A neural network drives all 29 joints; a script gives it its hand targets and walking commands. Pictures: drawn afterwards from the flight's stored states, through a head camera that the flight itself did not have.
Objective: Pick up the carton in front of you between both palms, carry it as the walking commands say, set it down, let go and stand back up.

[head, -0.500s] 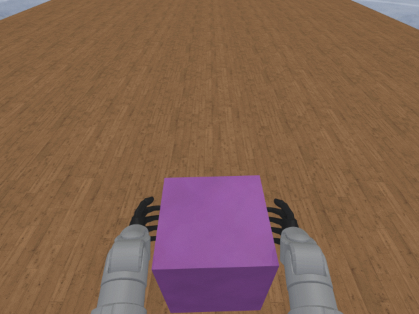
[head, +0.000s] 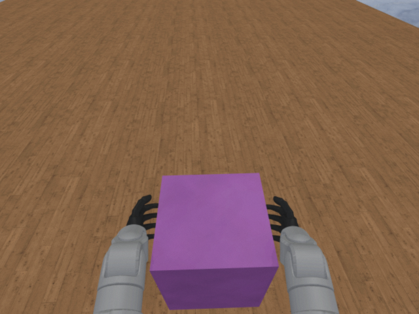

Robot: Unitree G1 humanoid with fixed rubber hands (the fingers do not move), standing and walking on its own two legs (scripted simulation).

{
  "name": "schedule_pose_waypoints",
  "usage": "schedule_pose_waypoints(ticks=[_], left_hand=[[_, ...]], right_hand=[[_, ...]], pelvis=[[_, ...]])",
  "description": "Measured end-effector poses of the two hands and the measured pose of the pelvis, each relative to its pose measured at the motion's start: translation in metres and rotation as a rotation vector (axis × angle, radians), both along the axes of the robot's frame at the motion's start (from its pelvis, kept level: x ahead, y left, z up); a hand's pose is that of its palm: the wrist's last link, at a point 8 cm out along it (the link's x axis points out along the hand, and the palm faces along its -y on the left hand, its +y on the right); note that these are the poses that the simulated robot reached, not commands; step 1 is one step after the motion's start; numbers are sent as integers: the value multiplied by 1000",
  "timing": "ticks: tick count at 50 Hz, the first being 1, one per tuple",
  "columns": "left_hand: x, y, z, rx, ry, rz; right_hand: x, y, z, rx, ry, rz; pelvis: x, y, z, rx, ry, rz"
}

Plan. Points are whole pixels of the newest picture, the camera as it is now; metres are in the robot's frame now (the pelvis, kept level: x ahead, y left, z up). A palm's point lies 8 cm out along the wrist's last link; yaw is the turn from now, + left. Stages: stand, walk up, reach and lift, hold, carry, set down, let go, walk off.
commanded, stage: hold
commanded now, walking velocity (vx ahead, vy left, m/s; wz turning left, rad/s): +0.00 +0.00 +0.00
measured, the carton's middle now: (212, 243) +0.31 +0.00 -0.05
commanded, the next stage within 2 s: set down in 0.74 s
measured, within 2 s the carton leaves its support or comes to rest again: neither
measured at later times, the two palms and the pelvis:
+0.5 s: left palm (129, 234) +0.27 +0.16 +0.05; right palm (287, 239) +0.27 -0.14 +0.05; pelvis -0.02 +0.02 +0.00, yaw -1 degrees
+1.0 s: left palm (136, 223) +0.31 +0.16 +0.03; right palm (281, 225) +0.31 -0.14 +0.03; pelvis +0.00 +0.01 -0.01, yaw -1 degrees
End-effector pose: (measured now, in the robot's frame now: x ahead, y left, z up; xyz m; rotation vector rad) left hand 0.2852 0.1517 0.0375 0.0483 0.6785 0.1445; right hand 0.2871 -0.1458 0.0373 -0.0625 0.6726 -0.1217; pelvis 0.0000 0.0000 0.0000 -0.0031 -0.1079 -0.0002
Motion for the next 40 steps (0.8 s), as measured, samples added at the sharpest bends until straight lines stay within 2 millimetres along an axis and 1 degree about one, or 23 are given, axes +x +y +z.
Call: schedule_pose_waypoints(ticks=[3,6,13,20,29,40], left_hand=[[1,-6,2,-2,-5,-27],[0,-7,5,-4,-11,-38],[-8,0,7,-12,-15,-30],[-12,7,8,-24,-20,-25],[-8,11,10,-29,-24,-21],[4,9,9,-22,-16,-19]], right_hand=[[-8,-6,2,3,-5,-30],[-13,-7,4,4,-12,-45],[-18,0,8,5,-16,-42],[-20,7,11,8,-19,-38],[-16,10,12,13,-23,-38],[-3,8,11,11,-16,-35]], pelvis=[[-4,2,0,2,-17,-10],[-8,4,-1,3,-33,-19],[-17,10,-2,3,-58,-26],[-21,16,-3,1,-67,-25],[-19,19,-3,2,-65,-22],[-7,16,-1,1,-47,-20]])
